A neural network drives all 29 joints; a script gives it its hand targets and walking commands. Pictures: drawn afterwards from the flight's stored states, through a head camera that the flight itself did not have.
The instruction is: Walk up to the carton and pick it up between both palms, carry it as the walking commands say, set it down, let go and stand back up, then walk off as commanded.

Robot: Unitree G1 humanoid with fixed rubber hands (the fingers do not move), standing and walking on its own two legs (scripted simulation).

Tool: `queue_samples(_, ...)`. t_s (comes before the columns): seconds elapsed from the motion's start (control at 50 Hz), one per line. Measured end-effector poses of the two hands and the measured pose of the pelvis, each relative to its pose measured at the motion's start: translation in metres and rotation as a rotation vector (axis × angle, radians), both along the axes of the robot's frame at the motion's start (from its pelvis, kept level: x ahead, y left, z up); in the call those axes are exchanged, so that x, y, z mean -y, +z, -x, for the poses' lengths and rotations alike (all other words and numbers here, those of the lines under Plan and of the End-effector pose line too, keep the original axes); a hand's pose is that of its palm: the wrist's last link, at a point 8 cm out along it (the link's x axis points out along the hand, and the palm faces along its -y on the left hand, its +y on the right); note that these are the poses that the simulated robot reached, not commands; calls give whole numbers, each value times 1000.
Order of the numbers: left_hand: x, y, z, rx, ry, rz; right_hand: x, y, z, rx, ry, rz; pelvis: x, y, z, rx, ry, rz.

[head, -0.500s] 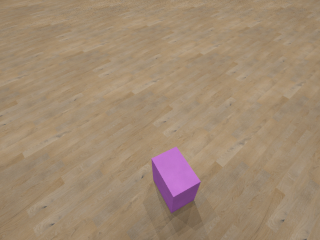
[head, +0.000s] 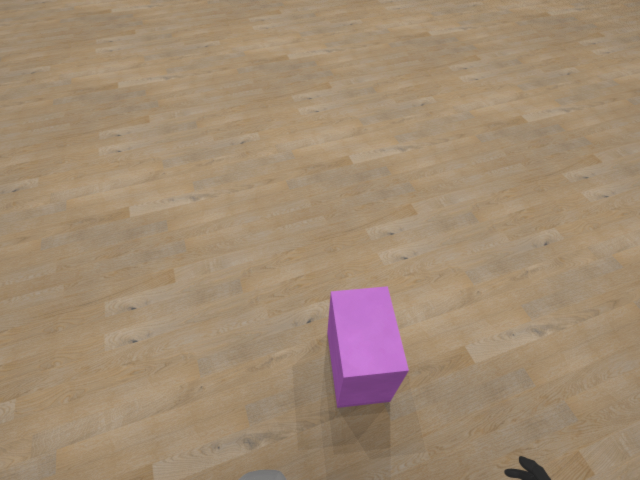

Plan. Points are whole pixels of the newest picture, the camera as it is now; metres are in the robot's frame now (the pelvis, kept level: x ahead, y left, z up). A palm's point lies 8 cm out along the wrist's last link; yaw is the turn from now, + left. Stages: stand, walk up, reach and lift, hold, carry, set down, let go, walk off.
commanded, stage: walk up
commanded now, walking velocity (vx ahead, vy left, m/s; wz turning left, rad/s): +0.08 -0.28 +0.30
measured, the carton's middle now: (361, 348) +0.52 -0.08 -0.63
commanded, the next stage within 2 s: none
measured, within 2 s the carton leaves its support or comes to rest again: neither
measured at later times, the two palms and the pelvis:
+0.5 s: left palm out of the picture +0.10 +0.12 -0.10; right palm (639, 473) +0.17 -0.41 -0.14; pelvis +0.08 -0.14 +0.00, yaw +6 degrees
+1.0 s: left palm out of the picture +0.08 +0.20 -0.14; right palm (556, 415) +0.23 -0.29 -0.09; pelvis +0.09 -0.07 +0.01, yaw +8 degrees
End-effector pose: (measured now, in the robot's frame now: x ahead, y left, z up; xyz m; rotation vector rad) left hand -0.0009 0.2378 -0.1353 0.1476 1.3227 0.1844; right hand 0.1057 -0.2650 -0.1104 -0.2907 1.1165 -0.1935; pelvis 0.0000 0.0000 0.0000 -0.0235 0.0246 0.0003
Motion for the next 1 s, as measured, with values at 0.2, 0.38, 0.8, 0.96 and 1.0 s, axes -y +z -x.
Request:
queue_samples(0.2, 40, 12, -25, 38, 30, 17, 42, 4, -6, -22, 9, -20, 47, 9, -30, 18, 39, 3)
queue_samples(0.38, 85, 20, -104, 123, -6, -116, 123, -28, -28, -108, 8, -45, 122, -5, -71, 16, 80, -22)
queue_samples(0.8, 63, 32, -52, 21, 137, -173, 72, 8, -162, 61, 234, -121, 112, 8, -81, 21, 133, -54)
queue_samples(0.96, 35, -1, -76, 44, 145, -48, 33, 15, -131, 20, 218, -43, 74, 5, -84, 29, 148, -9)
queue_samples(1.0, 40, -2, -79, 34, 138, -17, 28, 17, -124, 13, 194, -41, 69, 9, -85, 30, 143, -6)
